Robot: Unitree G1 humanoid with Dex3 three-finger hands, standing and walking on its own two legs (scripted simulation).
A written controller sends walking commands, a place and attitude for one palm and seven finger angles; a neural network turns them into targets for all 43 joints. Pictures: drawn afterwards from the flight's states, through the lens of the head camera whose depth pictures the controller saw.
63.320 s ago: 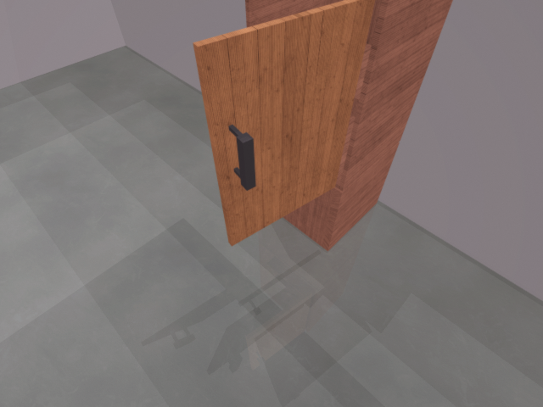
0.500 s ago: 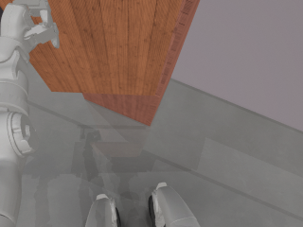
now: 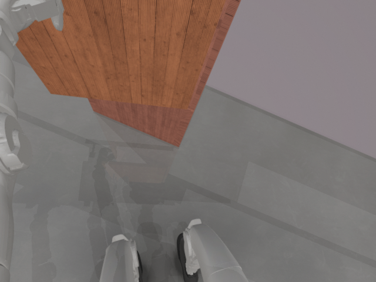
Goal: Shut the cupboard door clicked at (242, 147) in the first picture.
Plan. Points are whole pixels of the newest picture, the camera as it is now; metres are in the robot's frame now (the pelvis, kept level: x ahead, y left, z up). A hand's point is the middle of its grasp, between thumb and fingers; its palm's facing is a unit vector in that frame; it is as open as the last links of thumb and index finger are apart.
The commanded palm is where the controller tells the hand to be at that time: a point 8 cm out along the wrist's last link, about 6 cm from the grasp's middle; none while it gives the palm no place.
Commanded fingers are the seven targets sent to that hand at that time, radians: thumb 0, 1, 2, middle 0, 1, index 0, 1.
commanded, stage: push the door shut along its arc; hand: left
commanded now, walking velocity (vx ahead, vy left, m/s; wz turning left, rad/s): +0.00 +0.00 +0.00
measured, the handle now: out of the picture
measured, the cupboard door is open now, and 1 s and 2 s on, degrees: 19 13 13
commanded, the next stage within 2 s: pull the fist back off the door in 0.04 s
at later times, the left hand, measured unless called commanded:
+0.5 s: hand out of the picture +0.61 +0.10 +0.12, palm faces +0.08 -1.00 -0.02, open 3.1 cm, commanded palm +0.57 +0.14 +0.12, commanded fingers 0.00 0.90 0.90 -1.30 -1.50 -1.30 -1.50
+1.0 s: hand (74, 38) +0.54 +0.11 +0.11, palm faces +0.07 -1.00 -0.02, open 3.1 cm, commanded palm +0.51 +0.15 +0.12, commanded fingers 0.00 0.90 0.90 -1.30 -1.50 -1.30 -1.50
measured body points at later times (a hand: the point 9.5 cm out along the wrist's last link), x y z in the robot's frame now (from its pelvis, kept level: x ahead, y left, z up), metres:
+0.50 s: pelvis +0.00 +0.00 +0.01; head +0.18 +0.01 +0.43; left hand +0.60 +0.16 +0.12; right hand -0.07 -0.23 -0.09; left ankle +0.02 +0.11 -0.63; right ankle +0.04 -0.12 -0.63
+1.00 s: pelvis +0.03 -0.01 +0.04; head +0.15 +0.00 +0.47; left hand +0.53 +0.16 +0.11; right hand +0.05 -0.28 -0.07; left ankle +0.02 +0.11 -0.63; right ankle +0.04 -0.12 -0.63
